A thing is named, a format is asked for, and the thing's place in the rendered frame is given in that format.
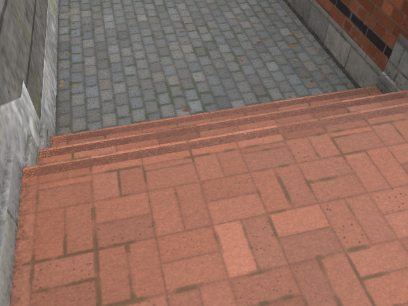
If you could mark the stairs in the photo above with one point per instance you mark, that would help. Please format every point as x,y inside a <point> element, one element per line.
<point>175,129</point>

